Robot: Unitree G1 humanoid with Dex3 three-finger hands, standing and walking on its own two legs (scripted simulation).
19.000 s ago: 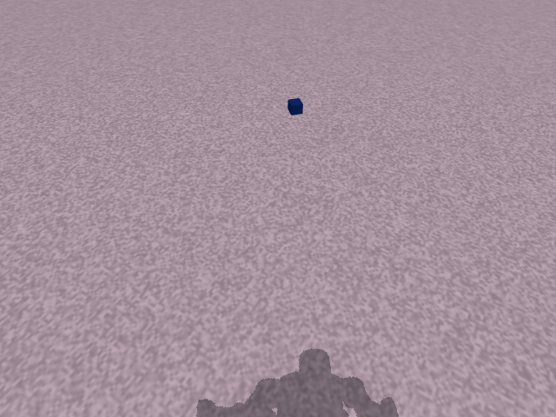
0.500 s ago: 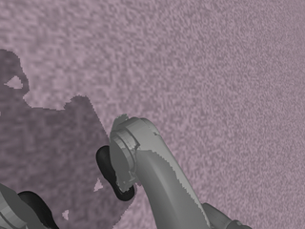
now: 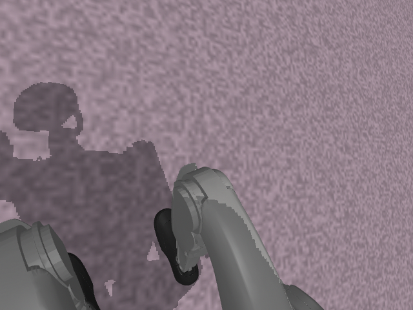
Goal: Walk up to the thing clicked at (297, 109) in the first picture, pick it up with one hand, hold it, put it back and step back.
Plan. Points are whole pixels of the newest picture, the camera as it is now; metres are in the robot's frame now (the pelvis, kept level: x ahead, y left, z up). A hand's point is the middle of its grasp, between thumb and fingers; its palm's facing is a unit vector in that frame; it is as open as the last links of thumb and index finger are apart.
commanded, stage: settle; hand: left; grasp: from above
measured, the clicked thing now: out of the picture +0.48 +0.37 -0.25
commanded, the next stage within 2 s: lift in 0.32 s
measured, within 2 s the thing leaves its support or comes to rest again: neither
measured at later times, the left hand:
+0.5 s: hand out of the picture +0.45 +0.35 -0.16, palm faces -0.25 -0.31 -0.92, open 10.8 cm
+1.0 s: hand out of the picture +0.39 +0.36 -0.02, palm faces -0.29 -0.30 -0.91, open 10.7 cm
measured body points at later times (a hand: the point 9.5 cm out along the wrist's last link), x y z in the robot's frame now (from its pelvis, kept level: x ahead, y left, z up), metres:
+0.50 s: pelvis +0.00 -0.01 +0.00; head +0.25 +0.07 +0.36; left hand +0.46 +0.36 -0.11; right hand +0.05 -0.26 -0.10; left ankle +0.06 +0.13 -0.30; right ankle +0.11 -0.11 -0.30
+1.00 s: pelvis +0.00 -0.01 +0.09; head +0.20 +0.05 +0.49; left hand +0.41 +0.37 +0.03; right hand +0.11 -0.26 -0.04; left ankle +0.06 +0.13 -0.30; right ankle +0.11 -0.11 -0.30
